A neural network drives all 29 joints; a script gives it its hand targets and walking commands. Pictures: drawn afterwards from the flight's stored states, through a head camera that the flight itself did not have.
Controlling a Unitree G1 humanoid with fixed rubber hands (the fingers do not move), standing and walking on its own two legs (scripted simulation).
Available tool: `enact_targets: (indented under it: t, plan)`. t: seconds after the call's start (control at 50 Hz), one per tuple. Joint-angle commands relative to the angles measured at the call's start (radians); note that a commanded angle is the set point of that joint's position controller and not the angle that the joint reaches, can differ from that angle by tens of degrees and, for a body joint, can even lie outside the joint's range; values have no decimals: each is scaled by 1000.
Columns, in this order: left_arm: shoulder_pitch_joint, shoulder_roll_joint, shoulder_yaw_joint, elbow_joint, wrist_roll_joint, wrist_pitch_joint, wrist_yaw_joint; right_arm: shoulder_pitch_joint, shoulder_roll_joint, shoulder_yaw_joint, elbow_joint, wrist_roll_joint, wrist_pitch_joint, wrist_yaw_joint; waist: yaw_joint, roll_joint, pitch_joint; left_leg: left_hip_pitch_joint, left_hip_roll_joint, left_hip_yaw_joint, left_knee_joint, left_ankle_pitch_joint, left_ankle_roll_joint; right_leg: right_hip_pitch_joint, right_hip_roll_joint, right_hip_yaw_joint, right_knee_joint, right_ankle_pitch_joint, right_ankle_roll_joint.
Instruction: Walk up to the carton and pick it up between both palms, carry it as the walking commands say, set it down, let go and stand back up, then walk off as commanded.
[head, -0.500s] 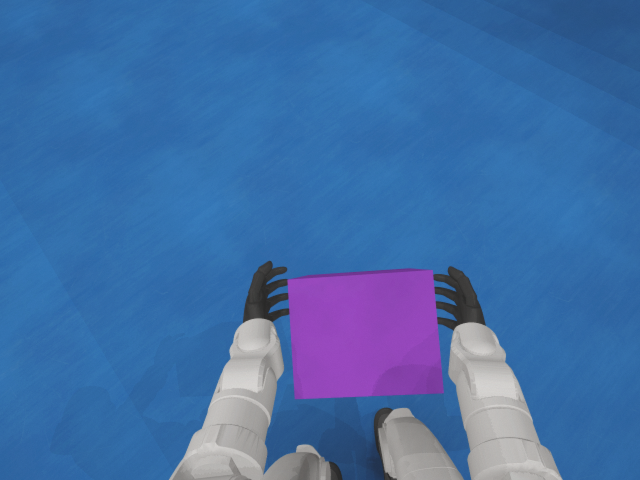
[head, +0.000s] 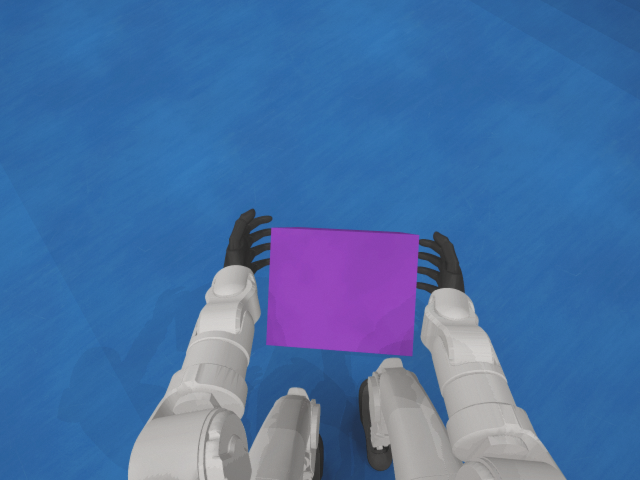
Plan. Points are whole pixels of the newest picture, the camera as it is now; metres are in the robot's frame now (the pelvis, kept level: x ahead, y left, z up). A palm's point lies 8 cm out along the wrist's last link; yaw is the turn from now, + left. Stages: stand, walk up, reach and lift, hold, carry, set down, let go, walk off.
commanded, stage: set down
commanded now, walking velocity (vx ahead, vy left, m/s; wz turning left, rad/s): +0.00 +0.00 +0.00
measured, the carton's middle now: (344, 279) +0.40 -0.01 -0.16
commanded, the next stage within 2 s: none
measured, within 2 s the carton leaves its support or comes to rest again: neither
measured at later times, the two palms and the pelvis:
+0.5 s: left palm (254, 275) +0.41 +0.14 -0.15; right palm (425, 291) +0.37 -0.13 -0.17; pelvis -0.01 +0.02 -0.07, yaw +2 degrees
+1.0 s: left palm (268, 276) +0.44 +0.13 -0.24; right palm (416, 286) +0.41 -0.14 -0.25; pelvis -0.02 +0.03 -0.14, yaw +3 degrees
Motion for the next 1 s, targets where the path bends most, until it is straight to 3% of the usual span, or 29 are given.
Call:
enact_targets:
  t: [0.0,0.02,0.04,0.14,0.2,0.22,0.26,0.28,0.3,0.32,0.36,0.42,0.46,0.48,0.5,0.54,0.56,0.58,0.6,0.62,0.68,0.72,0.76,0.78,0.8,0.84,0.86,0.94,0.98]
  plan:
    - [-626,-779,-368,-9,-38,-1,-294,-872,889,528,-136,108,-69,241,45,-109,-801,-329,-27,-100,-118,71,63,934,-19,392,-198,-279,93]
    - [-545,-876,-365,106,-25,35,-289,-869,814,501,-155,96,-77,241,-17,-45,-800,-317,-19,-126,-120,73,51,908,-8,359,-153,-253,73]
    - [-546,-815,-323,107,-20,21,-285,-971,815,513,-209,119,-85,236,47,-58,-777,-338,-17,-106,-92,48,61,863,-19,363,-131,-302,81]
    - [-592,-934,-374,102,-48,36,-276,-1054,771,496,-257,108,-109,238,-18,-26,-884,-281,-37,-119,-98,41,38,794,13,260,-52,-179,71]
    - [-585,-800,-314,97,5,34,-255,-953,809,440,-89,73,-83,249,24,-31,-787,-427,-40,-121,-69,50,50,721,10,270,-8,-112,57]
    - [-645,-831,-351,43,-30,23,-261,-1016,810,458,-155,104,-80,244,-23,-53,-886,-372,-24,-122,-54,40,51,765,14,300,-35,-171,67]
    - [-618,-866,-346,36,-38,23,-253,-968,860,517,-152,109,-80,243,2,-112,-1025,-428,-53,-92,-9,115,35,849,10,313,-11,-60,70]
    - [-658,-871,-397,-62,-95,14,-256,-809,911,517,-86,103,-62,250,-64,-158,-1088,-432,-54,-82,-9,113,22,936,11,309,-24,-34,70]
    - [-634,-875,-439,-100,-112,6,-254,-858,981,587,-192,132,-63,244,-21,-167,-1219,-458,-53,-90,10,140,26,1037,-4,329,22,39,78]
    - [-647,-880,-435,-110,-119,16,-255,-902,890,572,-194,132,-65,249,-48,-131,-1190,-464,-49,-105,0,137,23,981,7,300,53,46,72]
    - [-668,-917,-519,-184,-129,18,-250,-925,931,622,-276,167,-80,265,-6,-50,-1313,-410,-64,-90,32,232,20,935,14,280,106,182,64]
    - [-666,-913,-495,-68,-107,34,-227,-993,820,602,-241,144,-90,273,-27,-22,-1168,-472,-73,-91,55,113,9,758,13,268,119,11,61]
    - [-565,-896,-474,-57,-88,46,-200,-1045,771,607,-252,171,-100,287,39,-34,-1093,-441,-75,-100,15,138,17,611,29,175,182,102,65]
    - [-633,-967,-530,-100,-121,33,-193,-1042,765,600,-276,153,-108,294,-39,-28,-1235,-410,-78,-107,53,188,10,672,34,195,195,188,50]
    - [-641,-967,-573,-125,-142,32,-176,-1057,792,606,-308,191,-112,296,-23,-25,-1227,-362,-76,-123,48,190,22,610,35,150,224,191,63]
    - [-700,-971,-588,-140,-178,36,-158,-1034,766,567,-228,165,-109,298,-124,-40,-1166,-347,-82,-117,50,180,-1,540,53,101,231,198,49]
    - [-627,-948,-542,-111,-144,40,-156,-1011,729,558,-254,157,-118,298,-81,-42,-1193,-329,-89,-110,70,216,-4,512,50,116,232,195,60]
    - [-585,-1025,-560,-29,-163,47,-146,-977,736,522,-194,135,-111,305,-155,-61,-1122,-297,-78,-155,46,198,6,431,53,64,251,175,62]
    - [-611,-930,-521,-38,-127,40,-135,-971,760,502,-117,145,-104,315,-80,-54,-1039,-358,-78,-140,40,123,9,399,45,83,233,100,64]
    - [-601,-939,-537,-39,-108,40,-129,-967,760,487,-111,151,-107,321,-68,-27,-1058,-326,-74,-158,39,206,-6,356,48,76,274,185,68]
    - [-740,-943,-568,-82,-161,31,-145,-1003,783,503,-117,171,-102,314,-120,-33,-1133,-403,-77,-122,119,140,5,437,42,126,277,153,70]
    - [-692,-867,-511,-59,-115,26,-125,-1097,763,521,-162,197,-109,337,5,-62,-1145,-413,-85,-124,92,141,14,356,47,88,312,124,86]
    - [-805,-982,-626,-141,-203,15,-102,-1091,719,504,-171,202,-124,332,-100,11,-1264,-302,-83,-136,125,236,-9,317,50,75,363,206,55]
    - [-750,-958,-578,-106,-165,25,-102,-1063,722,481,-122,189,-117,331,-94,24,-1223,-352,-86,-120,154,236,-16,346,56,74,361,211,62]
    - [-772,-936,-609,-176,-186,14,-100,-1139,737,538,-209,248,-119,339,-21,2,-1322,-294,-97,-111,153,310,-10,364,63,63,380,267,82]
    - [-680,-949,-561,-22,-164,34,-89,-1150,707,509,-169,246,-120,332,-53,3,-1183,-334,-93,-103,166,211,3,289,52,55,364,175,87]
    - [-764,-975,-568,-44,-179,45,-97,-1174,652,495,-178,192,-115,330,-120,-56,-1198,-406,-98,-130,182,200,-6,287,49,39,395,183,75]
    - [-807,-905,-543,-34,-165,43,-108,-1208,673,469,-156,210,-115,315,-79,10,-1128,-490,-93,-96,218,142,3,270,45,82,402,148,70]
    - [-804,-948,-575,-87,-185,44,-107,-1142,680,469,-144,181,-105,319,-128,-18,-1243,-518,-116,-96,249,195,-11,326,53,69,445,239,60]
